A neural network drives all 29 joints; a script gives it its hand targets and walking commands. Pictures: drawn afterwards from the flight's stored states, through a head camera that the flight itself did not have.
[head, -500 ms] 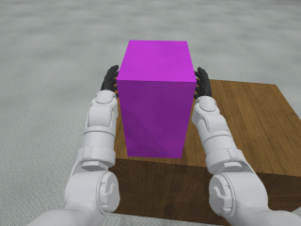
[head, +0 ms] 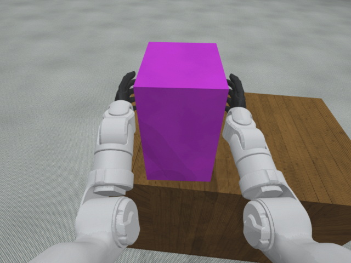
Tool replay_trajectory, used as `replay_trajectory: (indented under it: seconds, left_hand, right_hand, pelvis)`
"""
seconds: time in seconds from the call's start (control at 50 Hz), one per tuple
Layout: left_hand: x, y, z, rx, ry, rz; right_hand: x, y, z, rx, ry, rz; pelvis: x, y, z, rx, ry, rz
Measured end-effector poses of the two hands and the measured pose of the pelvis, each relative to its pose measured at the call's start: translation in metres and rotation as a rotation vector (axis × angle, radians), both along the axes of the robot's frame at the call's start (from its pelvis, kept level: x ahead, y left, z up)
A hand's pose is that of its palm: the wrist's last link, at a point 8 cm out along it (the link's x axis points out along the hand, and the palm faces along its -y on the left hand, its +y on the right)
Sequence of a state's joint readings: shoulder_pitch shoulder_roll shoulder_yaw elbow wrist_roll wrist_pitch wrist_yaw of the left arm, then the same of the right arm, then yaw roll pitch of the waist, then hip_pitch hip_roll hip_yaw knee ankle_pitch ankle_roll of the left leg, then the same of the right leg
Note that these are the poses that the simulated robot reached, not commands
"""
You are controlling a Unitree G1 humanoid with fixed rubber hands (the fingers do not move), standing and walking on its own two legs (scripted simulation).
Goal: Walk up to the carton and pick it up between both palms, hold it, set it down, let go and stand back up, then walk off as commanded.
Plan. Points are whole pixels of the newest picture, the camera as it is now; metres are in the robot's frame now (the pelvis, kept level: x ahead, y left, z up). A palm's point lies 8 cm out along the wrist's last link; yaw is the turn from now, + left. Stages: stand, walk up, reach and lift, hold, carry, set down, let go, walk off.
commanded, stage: reach and lift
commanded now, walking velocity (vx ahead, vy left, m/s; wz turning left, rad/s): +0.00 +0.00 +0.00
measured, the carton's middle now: (180, 113) +0.41 +0.00 +0.15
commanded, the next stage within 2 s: hold in 0.36 s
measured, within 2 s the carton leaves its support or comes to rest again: neither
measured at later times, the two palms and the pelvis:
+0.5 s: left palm (119, 100) +0.38 +0.14 +0.20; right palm (234, 103) +0.38 -0.12 +0.20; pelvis +0.00 +0.00 +0.00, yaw +0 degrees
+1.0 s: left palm (116, 98) +0.38 +0.14 +0.21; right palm (233, 100) +0.38 -0.11 +0.21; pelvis +0.00 +0.00 +0.00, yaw +0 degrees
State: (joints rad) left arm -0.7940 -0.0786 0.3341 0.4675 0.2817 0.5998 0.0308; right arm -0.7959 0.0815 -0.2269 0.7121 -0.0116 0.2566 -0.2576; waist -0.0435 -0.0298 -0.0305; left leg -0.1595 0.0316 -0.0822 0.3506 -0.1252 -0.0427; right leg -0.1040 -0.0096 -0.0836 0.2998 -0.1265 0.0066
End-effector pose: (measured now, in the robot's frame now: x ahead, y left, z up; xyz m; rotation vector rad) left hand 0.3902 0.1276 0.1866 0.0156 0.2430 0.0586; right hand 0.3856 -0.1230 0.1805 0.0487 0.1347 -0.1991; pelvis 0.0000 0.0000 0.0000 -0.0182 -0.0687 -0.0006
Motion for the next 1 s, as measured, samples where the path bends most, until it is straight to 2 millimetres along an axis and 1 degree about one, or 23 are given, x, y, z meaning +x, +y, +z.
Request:
replay_trajectory:
  seconds: [0.56,0.7,0.8,1.0]
  left_hand:
    - [-0.007,0.008,0.02,-0.013,-0.023,0.025]
    - [-0.007,0.009,0.02,-0.014,-0.009,0.03]
    - [-0.009,0.01,0.027,-0.015,-0.027,0.036]
    - [-0.01,0.011,0.026,-0.016,-0.015,0.039]
  right_hand:
    - [-0.001,0.008,0.019,0.025,-0.026,0.019]
    - [-0.001,0.009,0.019,0.028,-0.012,0.022]
    - [-0.001,0.01,0.025,0.033,-0.03,0.026]
    - [-0.001,0.011,0.025,0.037,-0.018,0.029]
  pelvis:
    - [-0.001,0.0,0.0,-0.001,-0.002,0.0]
    - [-0.001,0.0,0.0,-0.001,-0.002,0.0]
    - [0.0,0.001,0.0,-0.001,-0.002,0.0]
    - [-0.001,0.001,0.0,-0.001,-0.003,0.0]
